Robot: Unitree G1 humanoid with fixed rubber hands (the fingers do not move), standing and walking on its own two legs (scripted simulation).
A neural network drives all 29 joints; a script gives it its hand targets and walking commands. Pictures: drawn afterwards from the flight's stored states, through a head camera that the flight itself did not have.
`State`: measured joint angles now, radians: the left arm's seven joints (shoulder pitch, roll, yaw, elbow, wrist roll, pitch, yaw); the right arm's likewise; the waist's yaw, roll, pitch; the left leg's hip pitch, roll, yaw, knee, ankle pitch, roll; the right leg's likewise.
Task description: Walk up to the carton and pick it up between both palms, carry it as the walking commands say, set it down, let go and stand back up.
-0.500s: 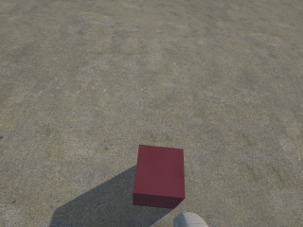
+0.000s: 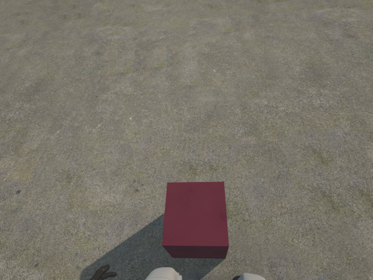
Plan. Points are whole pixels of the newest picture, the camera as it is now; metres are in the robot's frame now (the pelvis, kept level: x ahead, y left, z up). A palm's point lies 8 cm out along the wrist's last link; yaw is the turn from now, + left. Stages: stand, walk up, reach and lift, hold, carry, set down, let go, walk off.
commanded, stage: walk up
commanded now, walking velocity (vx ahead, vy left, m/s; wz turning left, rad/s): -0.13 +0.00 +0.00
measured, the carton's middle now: (197, 221) +0.40 +0.04 -0.62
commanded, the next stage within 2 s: stand in 0.96 s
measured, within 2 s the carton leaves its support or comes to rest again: neither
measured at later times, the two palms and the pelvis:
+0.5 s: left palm out of the picture +0.00 +0.31 -0.14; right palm out of the picture +0.00 -0.18 -0.11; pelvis -0.03 +0.06 +0.01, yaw +0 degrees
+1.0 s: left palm out of the picture -0.02 +0.30 -0.14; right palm out of the picture -0.02 -0.15 -0.13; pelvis -0.01 +0.07 +0.01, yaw +0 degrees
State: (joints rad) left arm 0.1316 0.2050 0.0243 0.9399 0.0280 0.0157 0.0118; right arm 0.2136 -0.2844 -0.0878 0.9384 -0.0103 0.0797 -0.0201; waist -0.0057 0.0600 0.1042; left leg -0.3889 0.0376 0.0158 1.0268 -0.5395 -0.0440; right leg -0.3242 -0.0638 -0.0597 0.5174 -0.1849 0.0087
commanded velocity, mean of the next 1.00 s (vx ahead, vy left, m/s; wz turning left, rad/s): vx -0.02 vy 0.02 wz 0.00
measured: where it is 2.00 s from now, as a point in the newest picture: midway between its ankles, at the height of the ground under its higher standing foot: outside the picture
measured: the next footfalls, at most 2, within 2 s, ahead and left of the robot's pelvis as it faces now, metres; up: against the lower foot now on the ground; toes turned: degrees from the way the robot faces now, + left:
left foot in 0.30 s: -0.03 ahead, +0.16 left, +0.00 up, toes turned +1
right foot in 0.56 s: +0.02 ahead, -0.08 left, +0.00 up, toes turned +4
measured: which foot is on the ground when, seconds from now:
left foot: up 0.00-0.28, down 0.30-1.00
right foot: down 0.00-0.30, up 0.32-0.54, down 0.56-1.00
